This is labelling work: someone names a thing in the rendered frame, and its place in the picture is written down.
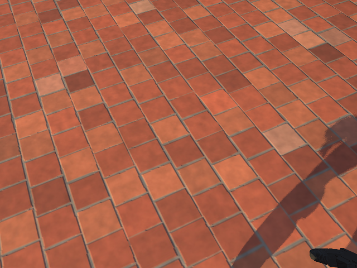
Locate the right robot hand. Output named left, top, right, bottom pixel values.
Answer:
left=310, top=248, right=357, bottom=268

